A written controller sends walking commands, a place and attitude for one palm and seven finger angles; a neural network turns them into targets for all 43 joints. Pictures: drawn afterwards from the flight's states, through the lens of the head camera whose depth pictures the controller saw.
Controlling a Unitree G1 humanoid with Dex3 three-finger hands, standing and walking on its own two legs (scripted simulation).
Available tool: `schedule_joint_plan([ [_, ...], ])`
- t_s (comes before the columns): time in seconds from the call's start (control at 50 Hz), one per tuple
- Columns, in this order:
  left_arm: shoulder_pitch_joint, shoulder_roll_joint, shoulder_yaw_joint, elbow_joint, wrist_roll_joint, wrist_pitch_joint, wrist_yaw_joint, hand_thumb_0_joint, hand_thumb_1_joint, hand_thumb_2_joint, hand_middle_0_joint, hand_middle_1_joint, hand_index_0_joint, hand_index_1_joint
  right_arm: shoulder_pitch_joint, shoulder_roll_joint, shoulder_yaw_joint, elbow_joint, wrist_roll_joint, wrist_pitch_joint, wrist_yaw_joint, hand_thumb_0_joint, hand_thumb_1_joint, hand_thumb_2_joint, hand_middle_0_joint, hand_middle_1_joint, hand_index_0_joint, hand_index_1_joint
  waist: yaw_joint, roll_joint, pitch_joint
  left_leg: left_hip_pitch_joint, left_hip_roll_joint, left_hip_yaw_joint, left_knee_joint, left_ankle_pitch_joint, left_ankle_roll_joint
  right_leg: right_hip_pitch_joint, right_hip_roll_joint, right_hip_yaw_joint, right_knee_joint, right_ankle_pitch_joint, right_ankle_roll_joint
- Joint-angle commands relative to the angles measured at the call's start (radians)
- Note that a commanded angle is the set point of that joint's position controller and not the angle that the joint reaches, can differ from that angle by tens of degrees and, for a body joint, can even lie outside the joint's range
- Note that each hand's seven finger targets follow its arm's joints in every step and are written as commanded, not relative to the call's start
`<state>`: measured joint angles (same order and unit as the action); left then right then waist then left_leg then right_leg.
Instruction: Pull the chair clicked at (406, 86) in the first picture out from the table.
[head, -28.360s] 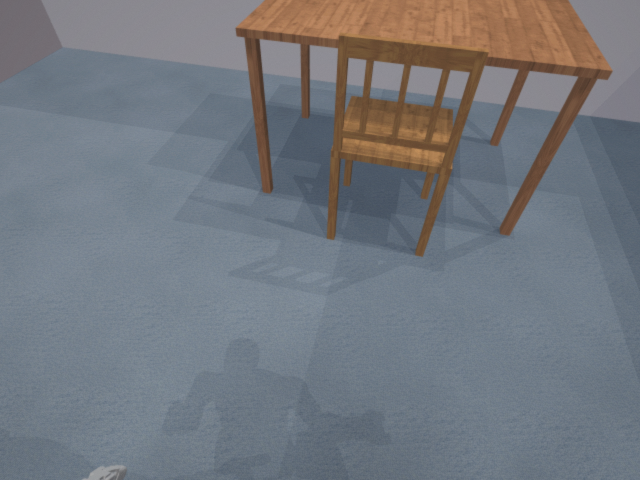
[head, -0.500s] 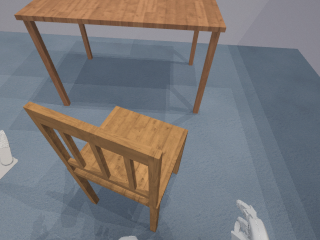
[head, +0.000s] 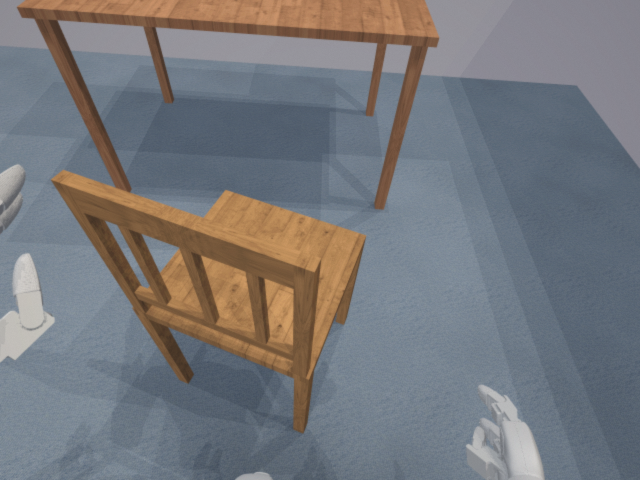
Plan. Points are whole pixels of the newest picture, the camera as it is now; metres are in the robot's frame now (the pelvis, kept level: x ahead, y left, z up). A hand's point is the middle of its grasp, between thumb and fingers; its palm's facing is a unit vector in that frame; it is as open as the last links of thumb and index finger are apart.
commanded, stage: step back with the hand held close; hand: left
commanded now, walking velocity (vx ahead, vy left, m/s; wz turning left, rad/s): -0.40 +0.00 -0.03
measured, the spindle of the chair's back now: (202, 286) +0.42 +0.23 -0.10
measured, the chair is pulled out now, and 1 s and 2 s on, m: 0.64 0.64 0.64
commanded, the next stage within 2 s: stop stepping back and stand still in 0.08 s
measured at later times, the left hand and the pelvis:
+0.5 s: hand out of the picture +0.10 +0.26 +0.18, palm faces +0.44 -0.81 -0.39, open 7.5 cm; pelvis -0.11 +0.00 +0.00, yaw +0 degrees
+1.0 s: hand out of the picture +0.09 +0.25 +0.16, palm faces +0.43 -0.78 -0.45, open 7.5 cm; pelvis -0.12 -0.01 +0.01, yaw +0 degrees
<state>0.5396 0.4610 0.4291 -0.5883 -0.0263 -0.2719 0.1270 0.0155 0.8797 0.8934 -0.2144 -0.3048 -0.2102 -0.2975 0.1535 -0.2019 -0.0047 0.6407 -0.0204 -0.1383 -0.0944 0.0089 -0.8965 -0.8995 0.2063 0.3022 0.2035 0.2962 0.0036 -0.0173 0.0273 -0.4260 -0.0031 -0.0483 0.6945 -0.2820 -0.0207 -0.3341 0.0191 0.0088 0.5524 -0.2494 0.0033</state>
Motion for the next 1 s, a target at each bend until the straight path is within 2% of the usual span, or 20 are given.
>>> schedule_joint_plan([
  [0.0, 0.009, 0.174, 0.188, -0.13, -0.008, -0.024, 0.047, 0.0, 0.9, 0.9, -0.2, -0.3, -0.2, -0.3, -0.063, -0.11, -0.043, -0.153, 0.009, -0.02, -0.023, 0.0, -0.9, -0.9, 0.2, 0.3, 0.2, 0.3, -0.013, -0.037, -0.123, 0.133, 0.081, -0.057, -0.31, 0.271, 0.044, 0.023, -0.165, 0.08, -0.028, 0.387, -0.076],
  [0.04, 0.068, 0.187, 0.188, -0.119, -0.005, -0.031, 0.039, 0.0, 0.9, 0.9, -0.2, -0.3, -0.2, -0.3, -0.067, -0.1, -0.047, -0.17, 0.009, -0.028, -0.023, 0.0, -0.9, -0.9, 0.2, 0.3, 0.2, 0.3, 0.0, 0.231, -0.23, 0.238, 0.308, -0.244, -0.369, 0.649, 0.12, -0.053, -0.024, 0.007, 0.252, -0.117, -0.001],
  [0.06, 0.051, 0.192, 0.181, -0.19, -0.012, -0.038, 0.029, 0.0, 0.9, 0.9, -0.2, -0.3, -0.2, -0.3, -0.049, -0.098, -0.042, -0.168, -0.011, -0.046, -0.02, 0.0, -0.9, -0.9, 0.2, 0.3, 0.2, 0.3, 0.001, 0.291, -0.264, 0.202, 0.339, -0.266, -0.386, 0.598, 0.132, -0.061, -0.001, 0.046, 0.431, -0.282, 0.002],
  [0.14, 0.017, 0.139, 0.106, -0.246, -0.011, -0.036, 0.036, 0.0, 0.9, 0.9, -0.2, -0.3, -0.2, -0.3, -0.011, -0.122, -0.051, -0.133, 0.006, -0.087, 0.005, 0.0, -0.9, -0.9, 0.2, 0.3, 0.2, 0.3, 0.006, 0.229, -0.233, 0.338, 0.272, -0.136, -0.323, 0.698, 0.155, -0.1, -0.015, 0.012, 0.307, -0.234, 0.003],
  [0.2, 0.052, 0.149, 0.113, -0.208, -0.019, 0.004, 0.041, 0.0, 0.9, 0.9, -0.2, -0.3, -0.2, -0.3, -0.016, -0.139, -0.043, -0.148, 0.015, -0.086, 0.012, 0.0, -0.9, -0.9, 0.2, 0.3, 0.2, 0.3, 0.004, 0.269, -0.183, 0.199, 0.233, -0.132, -0.403, 0.151, 0.129, 0.037, -0.021, -0.033, 0.104, -0.217, 0.006],
  [0.26, 0.01, 0.195, 0.154, -0.163, -0.017, 0.028, 0.045, 0.0, 0.9, 0.9, -0.2, -0.3, -0.2, -0.3, -0.042, -0.135, -0.028, -0.162, 0.015, -0.061, 0.0, 0.0, -0.9, -0.9, 0.2, 0.3, 0.2, 0.3, -0.001, 0.163, -0.11, -0.004, 0.112, -0.054, -0.353, -0.301, 0.051, 0.235, -0.046, -0.04, -0.222, -0.127, -0.033],
  [0.32, -0.096, 0.214, 0.153, -0.169, -0.037, 0.042, 0.049, 0.0, 0.9, 0.9, -0.2, -0.3, -0.2, -0.3, 0.003, -0.122, -0.029, -0.13, 0.018, -0.055, 0.0, 0.0, -0.9, -0.9, 0.2, 0.3, 0.2, 0.3, -0.014, -0.178, -0.128, 0.183, -0.016, 0.032, 0.255, -0.131, -0.011, -0.157, -0.356, 0.286, -0.411, -0.346, -0.203],
  [0.36, -0.083, 0.144, 0.104, -0.083, -0.033, 0.074, 0.055, 0.0, 0.9, 0.9, -0.2, -0.3, -0.2, -0.3, -0.003, -0.116, -0.031, -0.117, 0.032, -0.037, -0.003, 0.0, -0.9, -0.9, 0.2, 0.3, 0.2, 0.3, -0.038, -0.222, -0.059, 0.193, 0.03, -0.001, 0.258, -0.119, 0.021, -0.237, -0.343, 0.195, -0.363, -0.344, -0.167],
  [0.42, -0.105, 0.127, 0.083, -0.068, -0.006, 0.056, 0.058, 0.0, 0.9, 0.9, -0.2, -0.3, -0.2, -0.3, -0.037, -0.126, -0.017, -0.132, 0.022, -0.046, -0.013, 0.0, -0.9, -0.9, 0.2, 0.3, 0.2, 0.3, -0.035, 0.02, 0.023, 0.167, 0.05, 0.024, -0.221, -0.114, 0.049, -0.126, -0.223, 0.065, -0.205, -0.267, -0.082],
  [0.46, -0.071, 0.141, 0.102, -0.131, 0.013, 0.018, 0.061, 0.0, 0.9, 0.9, -0.2, -0.3, -0.2, -0.3, -0.004, -0.149, -0.023, -0.158, 0.024, -0.067, -0.009, 0.0, -0.9, -0.9, 0.2, 0.3, 0.2, 0.3, -0.011, 0.257, -0.036, 0.111, 0.164, -0.18, -0.439, -0.17, 0.112, -0.01, -0.08, -0.003, 0.023, -0.144, -0.012],
  [0.52, -0.073, 0.162, 0.127, -0.162, 0.027, 0.01, 0.045, 0.0, 0.9, 0.9, -0.2, -0.3, -0.2, -0.3, -0.028, -0.121, -0.015, -0.162, 0.023, -0.077, -0.005, 0.0, -0.9, -0.9, 0.2, 0.3, 0.2, 0.3, -0.016, 0.324, -0.047, -0.088, 0.202, -0.272, -0.55, -0.477, 0.132, 0.108, -0.032, -0.042, 0.167, -0.171, 0.009],
  [0.58, -0.069, 0.147, 0.113, -0.106, 0.026, 0.01, 0.042, 0.0, 0.9, 0.9, -0.2, -0.3, -0.2, -0.3, -0.015, -0.123, -0.015, -0.137, 0.021, -0.086, 0.003, 0.0, -0.9, -0.9, 0.2, 0.3, 0.2, 0.3, -0.006, 0.138, -0.036, -0.083, 0.138, -0.159, -0.416, -0.323, 0.109, 0.192, -0.034, -0.038, -0.08, -0.122, -0.013],
  [0.64, -0.089, 0.149, 0.108, -0.068, 0.005, 0.015, 0.038, 0.0, 0.9, 0.9, -0.2, -0.3, -0.2, -0.3, 0.001, -0.125, -0.029, -0.118, 0.016, -0.079, 0.005, 0.0, -0.9, -0.9, 0.2, 0.3, 0.2, 0.3, -0.023, -0.069, -0.052, 0.056, 0.027, -0.006, -0.16, -0.213, 0.061, 0.022, -0.146, 0.15, -0.272, -0.336, -0.088],
  [0.7, -0.111, 0.133, 0.1, -0.049, -0.007, 0.025, 0.048, 0.0, 0.9, 0.9, -0.2, -0.3, -0.2, -0.3, 0.018, -0.12, -0.021, -0.1, 0.019, -0.075, 0.005, 0.0, -0.9, -0.9, 0.2, 0.3, 0.2, 0.3, -0.032, -0.078, -0.052, 0.154, 0.019, 0.052, -0.067, -0.078, 0.054, -0.05, -0.213, 0.189, -0.282, -0.243, -0.134],
  [0.76, -0.14, 0.119, 0.082, -0.051, 0.0, 0.024, 0.048, 0.0, 0.9, 0.9, -0.2, -0.3, -0.2, -0.3, -0.012, -0.123, -0.012, -0.113, 0.022, -0.075, 0.0, 0.0, -0.9, -0.9, 0.2, 0.3, 0.2, 0.3, -0.024, 0.095, -0.034, 0.19, 0.09, -0.054, -0.289, -0.123, 0.077, -0.049, -0.113, 0.073, -0.145, -0.211, -0.06],
  [0.8, -0.133, 0.108, 0.076, -0.038, 0.015, 0.025, 0.045, 0.0, 0.9, 0.9, -0.2, -0.3, -0.2, -0.3, -0.028, -0.12, -0.005, -0.128, 0.029, -0.074, -0.002, 0.0, -0.9, -0.9, 0.2, 0.3, 0.2, 0.3, -0.018, 0.209, -0.002, 0.06, 0.152, -0.173, -0.455, -0.363, 0.102, 0.029, -0.037, 0.006, -0.055, -0.215, -0.014],
  [0.84, -0.146, 0.113, 0.076, -0.041, 0.027, 0.023, 0.044, 0.0, 0.9, 0.9, -0.2, -0.3, -0.2, -0.3, -0.038, -0.107, 0.0, -0.134, 0.029, -0.074, -0.004, 0.0, -0.9, -0.9, 0.2, 0.3, 0.2, 0.3, -0.01, 0.157, 0.025, -0.038, 0.153, -0.184, -0.477, -0.363, 0.11, 0.115, -0.037, 0.004, -0.058, -0.121, -0.004],
  [0.94, -0.097, 0.128, 0.085, -0.058, 0.007, 0.019, 0.04, 0.0, 0.9, 0.9, -0.2, -0.3, -0.2, -0.3, -0.032, -0.107, -0.012, -0.121, 0.022, -0.088, 0.006, 0.0, -0.9, -0.9, 0.2, 0.3, 0.2, 0.3, -0.012, 0.001, -0.072, 0.15, 0.071, -0.03, -0.264, -0.012, 0.066, 0.096, -0.118, 0.11, -0.22, 0.0, -0.04],
  [0.96, -0.122, -0.089, -0.31, 0.722, 0.088, 0.193, -0.105, 0.0, 0.9, 0.9, -0.2, -0.3, -0.2, -0.3, 0.016, -0.245, -0.08, 0.108, 0.007, -0.072, 0.084, 0.0, -0.9, -0.9, 0.2, 0.3, 0.2, 0.3, -0.059, -0.007, -0.045, 0.098, 0.074, -0.046, -0.062, 0.328, 0.061, 0.027, -0.177, 0.051, 0.0, 0.399, -0.058],
  [0.98, -0.084, -0.153, -0.309, 0.746, 0.069, 0.267, -0.124, 0.0, 0.9, 0.9, -0.2, -0.3, -0.2, -0.3, 0.072, -0.137, -0.063, 0.106, 0.013, -0.012, 0.087, 0.0, -0.9, -0.9, 0.2, 0.3, 0.2, 0.3, -0.029, -0.012, -0.145, 0.158, 0.068, -0.042, -0.093, 0.394, 0.038, 0.068, -0.163, 0.048, -0.028, 0.387, -0.047],
])
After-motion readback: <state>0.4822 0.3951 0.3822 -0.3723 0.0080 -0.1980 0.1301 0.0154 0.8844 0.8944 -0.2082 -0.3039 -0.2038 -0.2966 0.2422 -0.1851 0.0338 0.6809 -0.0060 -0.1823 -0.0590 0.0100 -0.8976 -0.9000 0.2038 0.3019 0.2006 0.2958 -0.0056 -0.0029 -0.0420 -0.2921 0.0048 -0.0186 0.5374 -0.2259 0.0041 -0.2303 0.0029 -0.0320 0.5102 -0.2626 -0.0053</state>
